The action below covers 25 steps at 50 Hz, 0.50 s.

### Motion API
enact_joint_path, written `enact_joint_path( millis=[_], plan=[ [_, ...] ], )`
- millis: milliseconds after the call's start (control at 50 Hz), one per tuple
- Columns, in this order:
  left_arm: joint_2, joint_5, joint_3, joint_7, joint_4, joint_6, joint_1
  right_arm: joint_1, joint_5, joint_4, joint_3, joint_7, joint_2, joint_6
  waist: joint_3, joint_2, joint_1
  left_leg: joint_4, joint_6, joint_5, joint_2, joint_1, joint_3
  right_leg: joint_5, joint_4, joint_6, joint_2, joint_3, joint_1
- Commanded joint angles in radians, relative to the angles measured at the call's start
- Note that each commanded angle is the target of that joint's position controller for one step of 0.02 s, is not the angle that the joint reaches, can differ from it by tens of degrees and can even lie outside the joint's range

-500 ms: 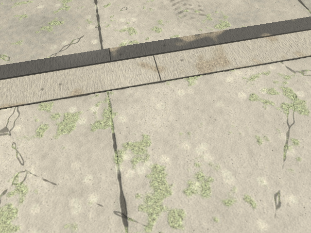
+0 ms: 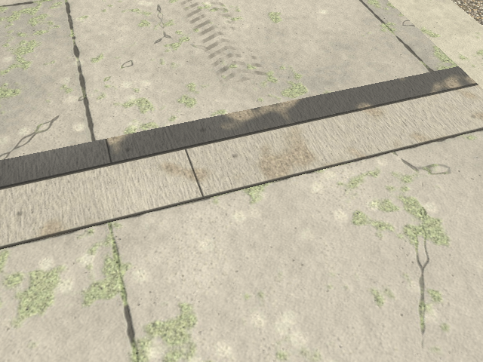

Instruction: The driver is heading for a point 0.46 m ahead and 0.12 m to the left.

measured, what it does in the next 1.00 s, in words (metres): walks ahead, turning left: right foot, then left foot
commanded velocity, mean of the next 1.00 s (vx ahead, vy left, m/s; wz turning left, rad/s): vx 0.36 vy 0.00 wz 0.27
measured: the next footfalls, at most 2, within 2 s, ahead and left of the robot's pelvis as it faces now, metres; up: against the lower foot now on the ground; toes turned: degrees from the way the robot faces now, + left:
right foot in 0.22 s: +0.29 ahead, -0.12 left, +0.00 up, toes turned +2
left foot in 0.72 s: +0.48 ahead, +0.13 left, +0.00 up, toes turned +22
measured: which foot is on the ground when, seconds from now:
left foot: down 0.00-0.22, up 0.24-0.70, down 0.72-1.00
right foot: up 0.00-0.20, down 0.22-0.74, up 0.76-1.00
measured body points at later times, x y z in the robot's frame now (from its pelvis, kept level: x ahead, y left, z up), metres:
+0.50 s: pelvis +0.26 -0.04 +0.00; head +0.28 -0.05 +0.45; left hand +0.23 +0.23 -0.13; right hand +0.41 -0.28 -0.14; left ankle +0.29 +0.12 -0.67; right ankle +0.25 -0.12 -0.75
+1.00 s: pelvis +0.40 +0.03 -0.01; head +0.42 +0.05 +0.44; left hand +0.38 +0.27 -0.16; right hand +0.55 -0.17 -0.15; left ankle +0.45 +0.11 -0.75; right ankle +0.46 -0.11 -0.72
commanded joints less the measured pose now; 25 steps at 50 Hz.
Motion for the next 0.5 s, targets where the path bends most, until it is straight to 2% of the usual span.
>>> enact_joint_path(
  millis=[20, 80, 140, 160, 180, 200, 220, 240, 260, 280, 300, 320, 340, 400, 500],
  plan=[
    [0.025, -0.006, -0.006, -0.004, -0.085, -0.012, -0.115, 0.027, 0.002, -0.028, -0.025, -0.003, -0.134, -0.015, 0.046, 0.118, -0.006, -0.106, 0.106, 0.318, 0.234, -0.037, -0.125, 0.102, -0.155, 0.015, 0.01, -0.055, -0.005],
    [0.029, -0.009, -0.011, 0.0, -0.111, -0.017, -0.196, 0.08, 0.0, -0.003, -0.025, -0.009, -0.141, -0.011, 0.05, 0.116, -0.031, -0.061, 0.107, 0.395, 0.252, 0.013, -0.149, 0.125, -0.264, 0.012, 0.037, -0.066, 0.031],
    [0.051, -0.011, -0.005, 0.008, -0.123, -0.029, -0.201, 0.071, -0.008, 0.002, -0.03, -0.019, -0.163, -0.002, 0.042, 0.122, -0.012, 0.013, 0.102, 0.49, 0.286, 0.072, -0.195, 0.055, -0.327, -0.01, 0.057, -0.048, 0.08],
    [0.063, -0.011, 0.0, 0.012, -0.115, -0.035, -0.165, 0.054, -0.01, 0.001, -0.033, -0.022, -0.171, 0.0, 0.029, 0.126, 0.01, 0.055, 0.093, 0.537, 0.29, 0.076, -0.204, 0.016, -0.354, -0.021, 0.069, -0.045, 0.138],
    [0.079, -0.01, 0.008, 0.019, -0.092, -0.043, -0.087, 0.037, -0.01, -0.002, -0.035, -0.022, -0.179, 0.001, -0.005, 0.125, 0.047, 0.138, 0.08, 0.616, 0.278, 0.068, -0.203, -0.017, -0.393, -0.034, 0.093, -0.049, 0.245],
    [0.105, -0.002, 0.022, 0.029, -0.045, -0.055, 0.057, 0.024, -0.005, -0.004, -0.033, -0.019, -0.171, 0.003, -0.083, 0.087, 0.11, 0.304, 0.06, 0.612, 0.232, 0.018, -0.17, 0.016, -0.461, -0.059, 0.096, -0.047, 0.442],
    [0.176, 0.023, 0.042, 0.045, -0.018, -0.067, 0.223, 0.012, 0.006, -0.034, -0.023, -0.015, -0.136, -0.001, -0.211, 0.005, 0.17, 0.558, 0.041, 0.379, 0.173, -0.149, -0.132, -0.067, -0.476, -0.105, -0.08, 0.126, 0.694],
    [0.283, 0.035, 0.071, 0.049, -0.02, -0.056, 0.268, 0.128, 0.04, -0.065, 0.001, -0.016, -0.014, 0.004, -0.346, -0.221, 0.124, 0.889, -0.002, -0.263, 0.015, -0.485, -0.03, -0.143, -0.546, -0.215, -0.366, 0.535, 0.958],
    [0.209, 0.005, 0.061, 0.044, -0.032, -0.041, 0.218, 0.091, 0.009, -0.045, -0.029, -0.027, -0.137, 0.019, -0.298, -0.092, 0.119, 0.999, 0.014, -0.334, 0.051, -0.567, -0.107, -0.234, -0.609, -0.218, -0.355, 0.621, 0.859],
    [0.134, -0.004, 0.04, 0.042, -0.044, -0.04, 0.129, 0.032, 0.002, -0.052, -0.038, -0.021, -0.141, 0.023, -0.148, -0.027, 0.083, 1.002, 0.019, -0.246, 0.098, -0.584, -0.128, -0.245, -0.636, -0.191, -0.308, 0.466, 0.721],
    [0.088, -0.006, 0.029, 0.039, -0.046, -0.046, 0.077, -0.003, 0.002, -0.057, -0.034, -0.012, -0.114, 0.024, -0.071, -0.014, 0.064, 0.968, 0.013, -0.18, 0.133, -0.564, -0.122, -0.165, -0.677, -0.17, -0.261, 0.343, 0.611],
    [0.066, -0.008, 0.024, 0.042, -0.041, -0.053, 0.065, -0.018, -0.007, -0.057, -0.036, -0.005, -0.103, 0.034, -0.033, -0.034, 0.048, 0.938, 0.007, -0.149, 0.153, -0.538, -0.117, -0.098, -0.703, -0.142, -0.221, 0.249, 0.545],
    [0.053, -0.012, 0.02, 0.046, -0.03, -0.059, 0.063, -0.01, -0.019, -0.056, -0.037, 0.003, -0.094, 0.048, -0.015, -0.053, 0.024, 0.922, -0.004, -0.132, 0.165, -0.51, -0.112, -0.046, -0.721, -0.123, -0.191, 0.176, 0.496],
    [0.065, -0.024, 0.027, 0.046, -0.007, -0.086, 0.101, -0.049, -0.023, -0.077, -0.037, 0.02, -0.068, 0.076, -0.01, -0.033, 0.006, 0.913, -0.025, -0.067, 0.175, -0.533, -0.097, 0.074, -0.755, -0.127, -0.183, 0.066, 0.481],
    [0.067, -0.019, 0.032, 0.046, 0.028, -0.088, 0.164, -0.217, -0.024, -0.142, -0.032, 0.039, -0.061, 0.084, 0.037, -0.018, 0.023, 0.768, -0.048, 0.095, 0.189, -0.654, -0.07, 0.158, -0.776, -0.13, -0.161, -0.08, 0.521]
  ],
)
